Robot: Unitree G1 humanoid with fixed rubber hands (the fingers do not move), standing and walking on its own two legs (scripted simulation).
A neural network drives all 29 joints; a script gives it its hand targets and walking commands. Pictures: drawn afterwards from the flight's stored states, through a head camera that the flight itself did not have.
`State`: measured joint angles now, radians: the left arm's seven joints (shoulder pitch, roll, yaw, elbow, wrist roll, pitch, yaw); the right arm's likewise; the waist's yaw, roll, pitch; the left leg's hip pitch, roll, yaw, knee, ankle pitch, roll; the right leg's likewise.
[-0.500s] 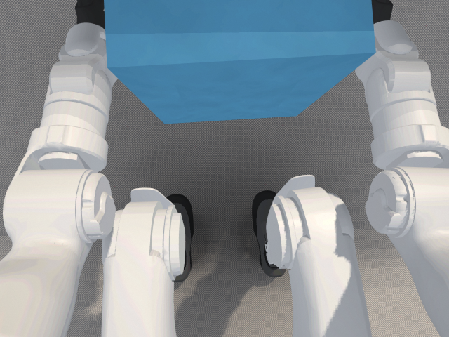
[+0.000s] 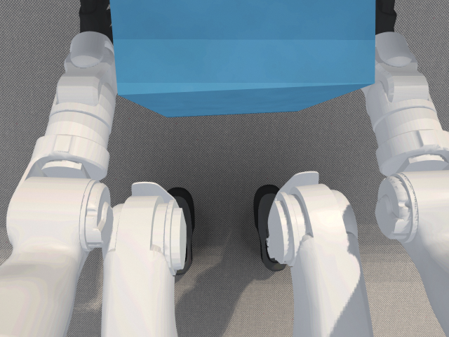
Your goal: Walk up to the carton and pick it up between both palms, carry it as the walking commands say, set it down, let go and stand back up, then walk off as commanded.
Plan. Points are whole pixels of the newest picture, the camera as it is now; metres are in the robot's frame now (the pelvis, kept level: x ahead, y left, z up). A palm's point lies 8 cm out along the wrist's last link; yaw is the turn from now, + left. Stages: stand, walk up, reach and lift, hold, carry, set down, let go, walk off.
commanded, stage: set down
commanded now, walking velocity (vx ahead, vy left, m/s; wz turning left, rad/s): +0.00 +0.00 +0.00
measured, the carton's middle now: (235, 54) +0.51 -0.03 -0.21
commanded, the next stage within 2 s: let go in 1.68 s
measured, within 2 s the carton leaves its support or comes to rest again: rests again in 0.02 s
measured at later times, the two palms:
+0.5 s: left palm (81, 22) +0.55 +0.18 -0.15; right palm (405, 22) +0.52 -0.26 -0.15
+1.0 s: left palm out of the picture +0.53 +0.20 +0.00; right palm out of the picture +0.52 -0.26 +0.00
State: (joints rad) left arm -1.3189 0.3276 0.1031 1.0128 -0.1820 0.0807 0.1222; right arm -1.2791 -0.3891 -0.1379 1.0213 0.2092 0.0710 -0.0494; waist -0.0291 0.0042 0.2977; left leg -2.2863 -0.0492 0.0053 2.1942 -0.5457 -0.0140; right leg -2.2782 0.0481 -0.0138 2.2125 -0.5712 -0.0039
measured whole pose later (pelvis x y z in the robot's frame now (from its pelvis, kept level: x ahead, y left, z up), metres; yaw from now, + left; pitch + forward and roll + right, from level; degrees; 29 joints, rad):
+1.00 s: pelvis -0.01 +0.00 +0.12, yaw +0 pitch +28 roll +0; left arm -1.26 0.47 0.16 0.59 -0.23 0.34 0.07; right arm -1.24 -0.50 -0.23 0.61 0.23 0.33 -0.01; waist -0.02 0.00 0.52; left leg -1.81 -0.05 -0.02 1.83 -0.51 -0.01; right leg -1.80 0.05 -0.02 1.84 -0.53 -0.02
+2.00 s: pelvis +0.02 +0.00 +0.33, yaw -1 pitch +19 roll +1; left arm -0.70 0.36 0.14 0.38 -0.10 0.26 0.01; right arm -0.67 -0.42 -0.14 0.38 0.13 0.27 0.02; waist -0.02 -0.02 0.52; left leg -1.00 -0.03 -0.01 0.96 -0.29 0.00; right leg -1.00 0.05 0.04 0.99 -0.31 -0.01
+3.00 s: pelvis +0.17 +0.00 +0.41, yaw -1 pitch -3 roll +0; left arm 0.22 0.18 0.03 0.42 0.00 0.12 -0.04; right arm 0.23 -0.20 -0.07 0.41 -0.03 0.15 0.05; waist 0.01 0.02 0.06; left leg -0.07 -0.03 -0.02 0.45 -0.33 0.01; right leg -0.08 0.03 0.06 0.47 -0.34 -0.02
